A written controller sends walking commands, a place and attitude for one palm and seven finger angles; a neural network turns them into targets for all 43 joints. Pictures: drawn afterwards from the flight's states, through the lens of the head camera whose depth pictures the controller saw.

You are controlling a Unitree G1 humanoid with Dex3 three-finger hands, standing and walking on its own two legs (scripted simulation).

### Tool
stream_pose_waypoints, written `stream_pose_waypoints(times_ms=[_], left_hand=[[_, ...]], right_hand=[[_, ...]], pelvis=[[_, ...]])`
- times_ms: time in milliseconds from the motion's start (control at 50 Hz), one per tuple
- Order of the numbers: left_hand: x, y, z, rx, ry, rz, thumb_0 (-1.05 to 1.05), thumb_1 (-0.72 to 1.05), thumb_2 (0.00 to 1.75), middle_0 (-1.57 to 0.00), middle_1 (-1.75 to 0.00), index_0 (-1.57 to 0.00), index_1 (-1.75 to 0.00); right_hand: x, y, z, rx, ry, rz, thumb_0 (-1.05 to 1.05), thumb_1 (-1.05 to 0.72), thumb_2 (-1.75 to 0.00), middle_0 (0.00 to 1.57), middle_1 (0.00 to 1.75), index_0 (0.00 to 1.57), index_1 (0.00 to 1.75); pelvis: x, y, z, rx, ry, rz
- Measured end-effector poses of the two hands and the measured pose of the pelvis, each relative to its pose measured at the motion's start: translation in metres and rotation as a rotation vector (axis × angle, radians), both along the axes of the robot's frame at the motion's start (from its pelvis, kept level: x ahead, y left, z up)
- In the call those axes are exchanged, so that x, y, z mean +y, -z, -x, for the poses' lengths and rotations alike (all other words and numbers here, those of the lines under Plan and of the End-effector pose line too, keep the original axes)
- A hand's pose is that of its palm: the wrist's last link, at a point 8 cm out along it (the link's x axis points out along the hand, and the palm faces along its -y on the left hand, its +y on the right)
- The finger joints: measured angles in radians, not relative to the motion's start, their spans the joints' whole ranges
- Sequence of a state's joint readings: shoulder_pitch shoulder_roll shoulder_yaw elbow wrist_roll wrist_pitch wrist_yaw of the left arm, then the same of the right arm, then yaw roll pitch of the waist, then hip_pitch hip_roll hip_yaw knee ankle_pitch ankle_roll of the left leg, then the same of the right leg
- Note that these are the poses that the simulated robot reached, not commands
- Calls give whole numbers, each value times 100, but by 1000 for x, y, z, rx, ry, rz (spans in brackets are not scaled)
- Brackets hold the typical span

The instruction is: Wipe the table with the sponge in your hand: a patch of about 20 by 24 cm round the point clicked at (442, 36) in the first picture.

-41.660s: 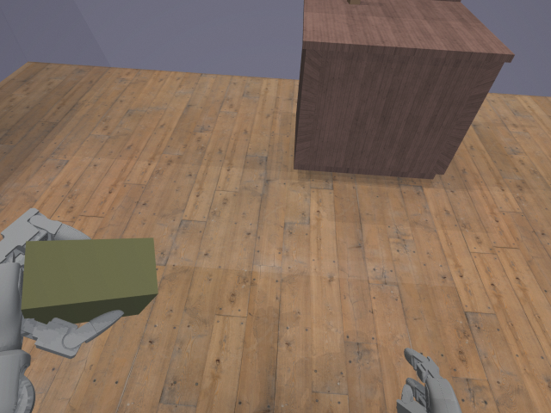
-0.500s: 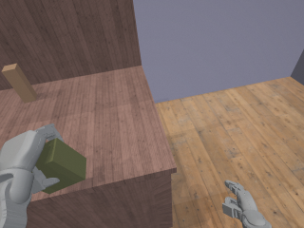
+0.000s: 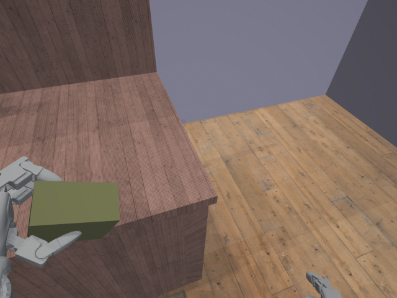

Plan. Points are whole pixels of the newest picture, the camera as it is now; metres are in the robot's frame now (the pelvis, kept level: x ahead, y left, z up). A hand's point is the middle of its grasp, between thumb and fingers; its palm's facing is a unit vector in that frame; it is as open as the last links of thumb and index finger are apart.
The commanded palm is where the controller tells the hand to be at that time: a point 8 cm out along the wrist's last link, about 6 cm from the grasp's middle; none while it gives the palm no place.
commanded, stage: step back with the hand held close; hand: left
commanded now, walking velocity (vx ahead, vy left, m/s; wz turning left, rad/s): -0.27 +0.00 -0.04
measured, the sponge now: (85, 213) +0.23 +0.20 +0.13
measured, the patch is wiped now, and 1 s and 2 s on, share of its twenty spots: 1.00 1.00 1.00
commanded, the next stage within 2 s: stop stepping back and stand still in 0.42 s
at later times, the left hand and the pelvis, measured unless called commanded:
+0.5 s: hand out of the picture +0.08 +0.22 +0.17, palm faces +0.20 -0.89 -0.41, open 10.3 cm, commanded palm +0.02 +0.28 +0.20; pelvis -0.15 +0.01 -0.01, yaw -2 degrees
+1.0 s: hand out of the picture -0.07 +0.28 +0.19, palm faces +0.35 -0.86 -0.37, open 10.3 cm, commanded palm -0.10 +0.34 +0.20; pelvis -0.26 +0.06 +0.00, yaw +0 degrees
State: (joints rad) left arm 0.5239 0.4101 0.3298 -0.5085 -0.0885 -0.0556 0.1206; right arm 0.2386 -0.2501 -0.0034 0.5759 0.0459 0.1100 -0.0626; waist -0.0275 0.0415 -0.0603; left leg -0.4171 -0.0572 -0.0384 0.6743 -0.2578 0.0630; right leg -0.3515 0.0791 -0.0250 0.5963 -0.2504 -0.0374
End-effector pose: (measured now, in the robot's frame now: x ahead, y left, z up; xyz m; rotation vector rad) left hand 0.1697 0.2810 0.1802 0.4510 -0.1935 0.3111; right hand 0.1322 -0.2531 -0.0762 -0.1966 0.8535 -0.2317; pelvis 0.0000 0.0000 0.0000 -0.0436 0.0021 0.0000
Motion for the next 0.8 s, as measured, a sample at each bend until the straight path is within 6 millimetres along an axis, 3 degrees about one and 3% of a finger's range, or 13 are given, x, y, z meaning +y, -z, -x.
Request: stream_pose_waypoints(times_ms=[100,260,360,440,540,600,640,740,800], left_hand=[[8,11,19,-1,4,11,0,-55,106,-72,-134,-74,-133],[26,-26,54,-126,-39,-75,0,-55,107,-72,-134,-74,-133],[13,-3,66,-37,13,-17,0,-55,107,-71,-134,-73,-134],[-11,6,89,-1,118,-2,0,-55,107,-71,-134,-73,-134],[-18,-12,148,-68,166,-38,0,-55,107,-72,-134,-74,-134],[-2,-25,180,-131,117,-29,0,-56,107,-72,-134,-74,-133],[14,-26,192,-159,65,-16,0,-56,107,-72,-133,-74,-133],[55,-3,199,-174,-53,88,0,-56,107,-72,-134,-74,-133],[65,10,211,-99,-64,103,0,-56,107,-72,-134,-74,-134]], right_hand=[[20,-10,9,-48,-57,32,1,-90,-90,20,30,20,30],[48,-16,9,-105,-142,-12,1,-90,-90,20,30,20,30],[57,-9,19,-128,-160,-50,1,-90,-90,21,30,20,30],[55,-9,49,-156,-150,-68,1,-90,-90,21,30,20,30],[43,-12,105,-140,-101,-52,1,-90,-90,21,30,20,30],[34,-20,143,-74,-51,-24,1,-90,-90,21,30,20,30],[30,-26,164,-54,-36,9,1,-90,-90,20,30,20,30],[28,-21,196,-63,-45,111,1,-90,-90,20,30,20,30],[42,-22,211,-92,-18,94,2,-90,-90,20,30,20,30]], pelvis=[[10,1,20,-8,-1,12],[14,-5,44,75,-6,16],[14,-3,86,70,48,16],[10,2,123,19,65,4],[7,4,154,-18,13,24],[9,-6,160,-8,32,-18],[13,-10,167,3,26,-31],[40,0,197,20,-42,4],[53,-1,219,-5,-16,-26]])
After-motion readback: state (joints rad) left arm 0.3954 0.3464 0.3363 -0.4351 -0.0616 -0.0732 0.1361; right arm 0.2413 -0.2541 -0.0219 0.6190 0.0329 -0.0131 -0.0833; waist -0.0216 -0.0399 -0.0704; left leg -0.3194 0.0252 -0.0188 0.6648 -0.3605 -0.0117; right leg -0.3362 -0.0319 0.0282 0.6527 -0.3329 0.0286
